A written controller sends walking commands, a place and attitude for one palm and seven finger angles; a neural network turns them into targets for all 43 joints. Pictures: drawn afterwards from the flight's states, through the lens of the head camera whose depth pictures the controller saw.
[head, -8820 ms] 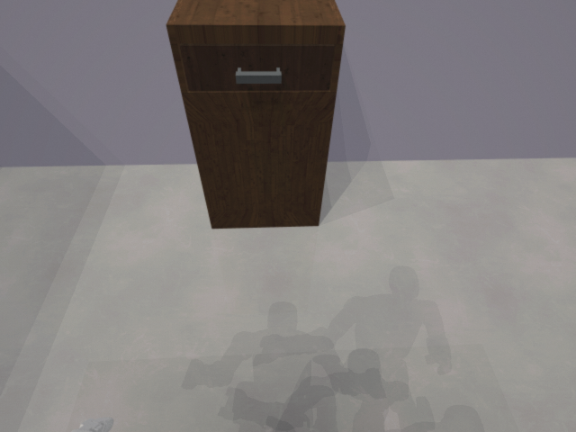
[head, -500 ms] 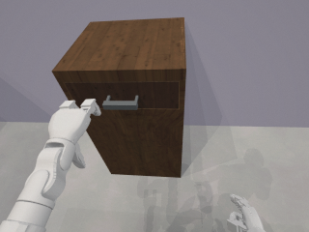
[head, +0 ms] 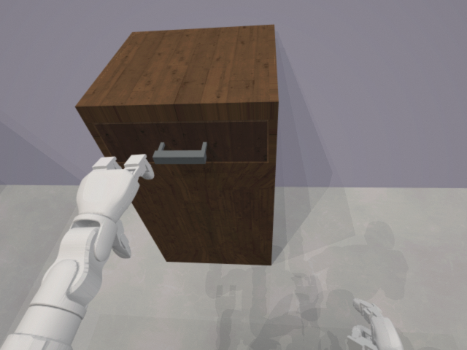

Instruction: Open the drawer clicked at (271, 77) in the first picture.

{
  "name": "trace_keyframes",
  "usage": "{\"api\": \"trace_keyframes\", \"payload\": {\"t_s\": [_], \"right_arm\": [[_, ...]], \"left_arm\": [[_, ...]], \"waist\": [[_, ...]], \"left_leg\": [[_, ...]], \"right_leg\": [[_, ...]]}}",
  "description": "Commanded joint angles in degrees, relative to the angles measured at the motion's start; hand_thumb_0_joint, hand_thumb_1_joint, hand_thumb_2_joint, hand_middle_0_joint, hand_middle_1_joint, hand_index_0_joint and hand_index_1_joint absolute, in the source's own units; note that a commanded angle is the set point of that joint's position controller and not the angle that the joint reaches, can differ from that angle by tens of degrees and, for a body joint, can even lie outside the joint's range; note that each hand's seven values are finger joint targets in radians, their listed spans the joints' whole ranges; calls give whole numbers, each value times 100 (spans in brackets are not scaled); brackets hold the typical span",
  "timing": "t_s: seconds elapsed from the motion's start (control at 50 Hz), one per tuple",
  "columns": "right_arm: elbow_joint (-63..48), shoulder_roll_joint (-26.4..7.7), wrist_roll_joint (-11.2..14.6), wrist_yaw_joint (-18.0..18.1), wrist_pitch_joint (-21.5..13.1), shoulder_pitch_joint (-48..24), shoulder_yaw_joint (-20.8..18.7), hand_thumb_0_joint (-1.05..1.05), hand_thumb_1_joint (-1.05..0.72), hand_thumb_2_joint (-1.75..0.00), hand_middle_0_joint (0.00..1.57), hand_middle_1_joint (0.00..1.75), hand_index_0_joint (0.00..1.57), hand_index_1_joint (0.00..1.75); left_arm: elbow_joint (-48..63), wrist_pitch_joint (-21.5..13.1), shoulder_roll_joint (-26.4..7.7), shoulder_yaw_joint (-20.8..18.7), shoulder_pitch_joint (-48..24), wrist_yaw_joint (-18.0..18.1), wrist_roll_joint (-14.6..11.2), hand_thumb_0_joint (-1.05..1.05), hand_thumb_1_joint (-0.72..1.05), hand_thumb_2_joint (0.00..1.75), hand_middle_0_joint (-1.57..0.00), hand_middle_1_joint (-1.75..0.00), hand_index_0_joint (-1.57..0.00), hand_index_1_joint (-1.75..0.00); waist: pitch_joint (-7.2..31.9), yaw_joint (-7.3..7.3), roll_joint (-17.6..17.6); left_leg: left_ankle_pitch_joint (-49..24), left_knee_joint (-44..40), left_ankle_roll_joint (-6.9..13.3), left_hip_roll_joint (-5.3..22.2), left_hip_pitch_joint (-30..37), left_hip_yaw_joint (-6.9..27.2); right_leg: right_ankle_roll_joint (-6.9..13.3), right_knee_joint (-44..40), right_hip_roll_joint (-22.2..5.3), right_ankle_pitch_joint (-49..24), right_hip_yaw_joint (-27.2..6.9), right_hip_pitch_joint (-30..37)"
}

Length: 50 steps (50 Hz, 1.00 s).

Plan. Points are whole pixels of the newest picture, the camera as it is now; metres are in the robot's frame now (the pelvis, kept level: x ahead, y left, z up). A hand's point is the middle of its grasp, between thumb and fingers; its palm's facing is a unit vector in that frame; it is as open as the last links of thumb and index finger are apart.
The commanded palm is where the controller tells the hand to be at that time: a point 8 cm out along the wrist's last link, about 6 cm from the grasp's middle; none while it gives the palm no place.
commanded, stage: move the hooked fingers above the handle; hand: left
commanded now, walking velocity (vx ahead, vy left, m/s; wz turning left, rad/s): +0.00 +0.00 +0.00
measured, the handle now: (181, 151) +0.57 +0.23 -0.02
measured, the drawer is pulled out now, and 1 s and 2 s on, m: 0.00 0.00 0.00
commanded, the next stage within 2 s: none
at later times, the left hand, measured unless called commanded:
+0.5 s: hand (150, 178) +0.40 +0.23 +0.06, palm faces -0.02 -0.01 -1.00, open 13.8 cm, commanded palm +0.38 +0.24 +0.12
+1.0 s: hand (163, 161) +0.46 +0.23 +0.05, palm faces -0.04 +0.01 -1.00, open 13.8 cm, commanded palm +0.45 +0.23 +0.11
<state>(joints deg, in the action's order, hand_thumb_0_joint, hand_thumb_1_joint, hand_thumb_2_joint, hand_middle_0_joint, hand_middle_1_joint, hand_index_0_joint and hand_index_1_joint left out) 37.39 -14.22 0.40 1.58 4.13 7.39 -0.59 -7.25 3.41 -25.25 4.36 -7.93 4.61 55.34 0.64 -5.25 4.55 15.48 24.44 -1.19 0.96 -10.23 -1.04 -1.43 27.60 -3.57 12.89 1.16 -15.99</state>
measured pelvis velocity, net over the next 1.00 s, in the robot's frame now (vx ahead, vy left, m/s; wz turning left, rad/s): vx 0.01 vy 0.00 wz -0.02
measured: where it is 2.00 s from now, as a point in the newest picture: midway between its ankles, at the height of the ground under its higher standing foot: outside the picture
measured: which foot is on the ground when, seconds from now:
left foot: down 0.00-1.00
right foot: down 0.00-1.00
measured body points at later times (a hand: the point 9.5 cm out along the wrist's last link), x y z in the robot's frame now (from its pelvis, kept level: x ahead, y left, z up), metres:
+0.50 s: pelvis +0.00 +0.00 -0.01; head +0.04 -0.03 +0.44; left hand +0.39 +0.23 +0.12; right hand +0.11 -0.26 -0.14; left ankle -0.03 +0.14 -0.74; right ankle +0.02 -0.14 -0.74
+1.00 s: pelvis +0.01 +0.00 -0.01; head +0.08 -0.02 +0.43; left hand +0.46 +0.23 +0.10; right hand +0.07 -0.27 -0.15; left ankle -0.03 +0.14 -0.74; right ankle +0.02 -0.14 -0.74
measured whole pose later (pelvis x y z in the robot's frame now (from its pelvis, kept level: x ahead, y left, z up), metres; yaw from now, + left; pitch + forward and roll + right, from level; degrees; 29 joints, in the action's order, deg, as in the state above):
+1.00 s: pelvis +0.01 +0.00 -0.01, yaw -1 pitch +12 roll +0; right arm 40.0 -14.9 0.3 1.5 3.8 17.0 -3.6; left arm -52.8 -3.5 -26.8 2.4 -41.9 12.8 61.7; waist 4.8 2.4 2.6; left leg 19.6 33.6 -0.9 1.7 -26.2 -1.8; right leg -1.6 34.3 -2.9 15.2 0.1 -31.4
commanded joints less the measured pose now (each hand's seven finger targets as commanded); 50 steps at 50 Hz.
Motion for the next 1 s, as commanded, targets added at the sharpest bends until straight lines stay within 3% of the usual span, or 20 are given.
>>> {"api": "trace_keyframes", "payload": {"t_s": [0.0, 0.04, 0.06, 0.08, 0.2, 0.22, 0.26, 0.32, 0.34, 0.38, 0.46, 0.52, 0.56, 0.62, 0.7, 0.78, 0.8, 0.86, 0.9, 0.98], "right_arm": [[-762, -616, -26, 118, -315, -552, -184, 0, -90, -90, 20, 30, 20, 30], [-757, -595, -28, 137, -343, -496, -193, 0, -90, -90, 20, 30, 20, 30], [-731, -619, -29, 145, -357, -466, -201, 0, -90, -90, 20, 30, 20, 30], [-730, -586, -34, 144, -374, -426, -202, 0, -90, -90, 20, 30, 20, 30], [-590, -646, 2, 180, -381, -173, -261, 0, -90, -90, 20, 30, 20, 30], [-610, -644, 1, 179, -379, -138, -252, 0, -90, -90, 20, 30, 20, 30], [-596, -686, -3, 194, -379, -38, -290, 0, -90, -90, 20, 30, 20, 30], [-563, -693, 8, 197, -370, 141, -332, 0, -90, -90, 20, 30, 20, 30], [-543, -720, 6, 201, -357, 201, -351, 0, -90, -90, 20, 30, 20, 30], [-573, -727, 11, 183, -355, 284, -377, 0, -90, -90, 20, 30, 20, 30], [-512, -801, 4, 160, -319, 518, -459, 0, -90, -90, 20, 30, 20, 30], [-489, -793, 17, 114, -306, 643, -501, 0, -90, -90, 20, 30, 20, 30], [-445, -837, 12, 107, -281, 736, -518, 0, -90, -90, 20, 30, 20, 30], [-361, -847, 10, 117, -261, 861, -541, 0, -90, -90, 20, 30, 20, 30], [-307, -844, 11, 86, -256, 975, -567, 0, -90, -90, 20, 30, 20, 30], [-232, -890, -1, 109, -236, 1140, -569, 0, -90, -90, 20, 30, 20, 30], [-234, -880, -17, 102, -234, 1170, -581, 0, -90, -90, 20, 30, 20, 30], [-215, -877, -27, 78, -214, 1253, -583, 0, -90, -90, 20, 30, 20, 30], [-186, -888, -34, 65, -211, 1335, -595, 0, -90, -90, 20, 30, 20, 30], [-168, -917, -48, 56, -180, 1440, -581, 0, -90, -90, 20, 30, 20, 30]], "left_arm": [[738, -137, -1259, -667, -2288, 215, 65, 0, -50, 30, -30, -120, -30, -120], [600, -229, -1178, -545, -2589, 245, 97, 0, -50, 30, -30, -120, -30, -120], [481, -276, -1320, -680, -2752, 275, 117, 0, -50, 30, -30, -120, -30, -120], [397, -320, -1155, -515, -2845, 287, 130, 0, -50, 30, -30, -120, -30, -120], [-617, -377, -1292, -578, -3428, 418, 207, 0, -50, 30, -30, -120, -30, -120], [-669, -380, -1157, -415, -3630, 428, 223, 0, -50, 30, -30, -120, -30, -120], [-906, -411, -1349, -578, -3833, 456, 263, 0, -50, 30, -30, -120, -30, -120], [-1264, -470, -1323, -522, -4067, 503, 279, 0, -50, 30, -30, -120, -30, -120], [-1384, -495, -1472, -662, -4109, 527, 306, 0, -50, 30, -30, -120, -30, -120], [-1494, -548, -1346, -539, -4254, 559, 317, 0, -50, 30, -30, -120, -30, -120], [-1860, -603, -1543, -773, -4314, 665, 336, 0, -50, 30, -30, -120, -30, -120], [-1890, -633, -1392, -612, -4509, 775, 376, 0, -50, 30, -30, -120, -30, -120], [-2130, -603, -1534, -757, -4572, 842, 382, 0, -50, 30, -30, -120, -30, -120], [-2379, -608, -1758, -889, -4843, 954, 471, 0, -50, 30, -30, -120, -30, -120], [-2666, -589, -1527, -671, -5064, 1018, 486, 0, -50, 30, -30, -120, -30, -120], [-3002, -622, -1763, -759, -5580, 1045, 536, 0, -50, 30, -30, -120, -30, -120], [-3024, -645, -1809, -816, -5544, 1060, 567, 0, -50, 30, -30, -120, -30, -120], [-3282, -656, -1542, -599, -5679, 1054, 556, 0, -50, 30, -30, -120, -30, -120], [-3420, -668, -1654, -672, -5753, 1080, 597, 0, -50, 30, -30, -120, -30, -120], [-3666, -665, -1733, -658, -6122, 1118, 643, 0, -50, 30, -30, -120, -30, -120]], "waist": [[1220, 153, -489], [1337, 173, -368], [1340, 200, -412], [1433, 196, -360], [1400, 276, -427], [1508, 297, -418], [1664, 319, -458], [1738, 355, -426], [1825, 349, -444], [1909, 376, -464], [2101, 413, -523], [2208, 447, -337], [2194, 489, -537], [2320, 513, -500], [2320, 629, -327], [2402, 747, -497], [2579, 698, -401], [2501, 826, -419], [2542, 806, -391], [2536, 920, -404]], "left_leg": [[-1329, -258, 215, -328, -184, -167], [-1300, -215, 217, -351, -139, -170], [-1255, -212, 206, -346, -183, -151], [-1324, -188, 209, -351, -152, -150], [-1269, -116, 203, -352, -402, -177], [-1280, -95, 209, -364, -406, -161], [-1295, -46, 219, -368, -427, -158], [-1330, 34, 249, -365, -513, -189], [-1390, 58, 250, -366, -564, -195], [-1434, 104, 260, -359, -604, -183], [-1669, 237, 273, -353, -730, -194], [-1809, 311, 275, -325, -708, -212], [-1825, 344, 285, -324, -835, -194], [-1792, 389, 295, -318, -924, -229], [-1902, 500, 307, -306, -866, -240], [-1815, 572, 324, -306, -1020, -225], [-1920, 600, 319, -305, -982, -232], [-1989, 680, 312, -297, -1023, -221], [-1953, 709, 309, -283, -1060, -214], [-1924, 794, 311, -280, -1197, -203]], "right_leg": [[321, -276, 386, -949, 179, 873], [321, -271, 379, -940, 158, 819], [324, -278, 403, -867, 155, 806], [328, -232, 380, -915, 166, 795], [332, -179, 382, -918, 174, 639], [333, -139, 380, -941, 175, 632], [334, -115, 398, -949, 167, 660], [332, -44, 375, -1071, 141, 613], [336, -1, 382, -1151, 132, 652], [331, 52, 388, -1183, 137, 617], [336, 183, 416, -1470, 143, 647], [346, 273, 420, -1599, 128, 515], [338, 297, 437, -1637, 146, 540], [325, 369, 431, -1697, 115, 523], [328, 402, 453, -1747, 124, 288], [301, 448, 450, -1771, 107, 251], [308, 495, 453, -1835, 102, 286], [306, 505, 467, -1875, 120, 131], [307, 552, 467, -1828, 115, 54], [294, 602, 472, -1793, 116, -106]]}}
